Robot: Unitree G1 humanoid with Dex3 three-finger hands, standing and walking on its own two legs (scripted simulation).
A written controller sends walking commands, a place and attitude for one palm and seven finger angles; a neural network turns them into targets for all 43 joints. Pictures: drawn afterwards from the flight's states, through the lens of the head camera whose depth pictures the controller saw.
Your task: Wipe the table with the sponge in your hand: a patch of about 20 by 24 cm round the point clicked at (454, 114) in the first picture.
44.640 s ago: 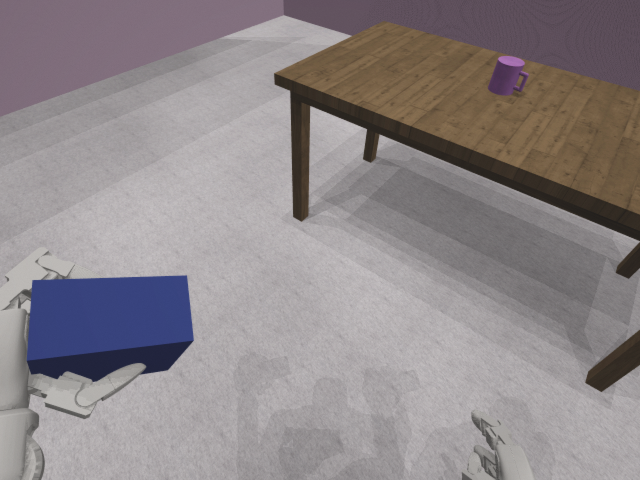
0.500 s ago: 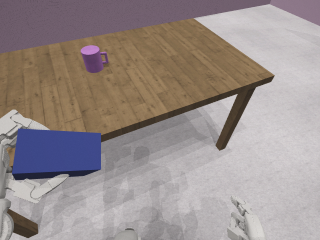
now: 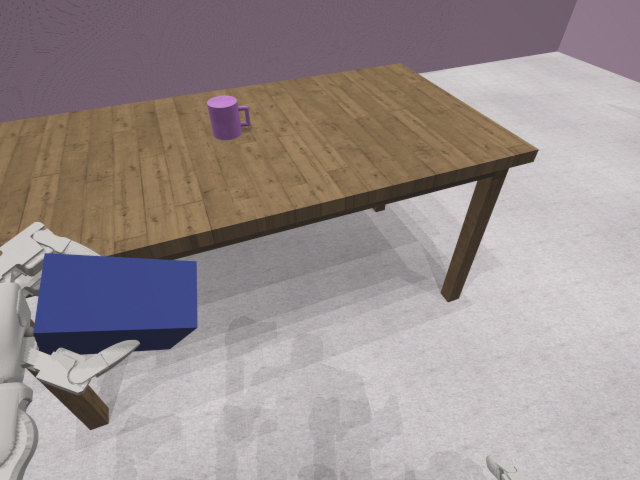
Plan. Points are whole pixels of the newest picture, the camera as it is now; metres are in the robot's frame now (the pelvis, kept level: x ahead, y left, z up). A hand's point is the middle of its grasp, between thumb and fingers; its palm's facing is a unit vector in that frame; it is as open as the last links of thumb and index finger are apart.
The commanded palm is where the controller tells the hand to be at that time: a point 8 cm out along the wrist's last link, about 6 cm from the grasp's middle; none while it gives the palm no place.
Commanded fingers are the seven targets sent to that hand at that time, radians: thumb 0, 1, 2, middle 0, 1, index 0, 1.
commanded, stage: stop stepping back and stand still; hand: left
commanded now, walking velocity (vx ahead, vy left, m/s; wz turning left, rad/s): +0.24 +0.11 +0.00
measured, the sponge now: (140, 309) +0.24 +0.19 +0.17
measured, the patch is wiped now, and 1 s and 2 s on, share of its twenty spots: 1.00 1.00 1.00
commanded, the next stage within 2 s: stand and wait in 0.66 s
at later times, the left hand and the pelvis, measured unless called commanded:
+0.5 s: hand (64, 408) +0.13 +0.20 +0.19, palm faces +0.36 -0.86 -0.35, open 10.3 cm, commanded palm +0.08 +0.25 +0.21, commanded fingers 0.00 0.10 1.30 -1.20 -1.60 -1.20 -1.60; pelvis -0.08 -0.02 +0.01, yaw +0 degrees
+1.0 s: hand (23, 398) +0.14 +0.24 +0.19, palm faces +0.39 -0.85 -0.34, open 10.3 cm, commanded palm +0.10 +0.28 +0.21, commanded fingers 0.00 0.10 1.30 -1.20 -1.60 -1.20 -1.60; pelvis -0.07 +0.00 +0.03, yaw +0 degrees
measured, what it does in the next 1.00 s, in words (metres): steps on the spot: left foot, then right foot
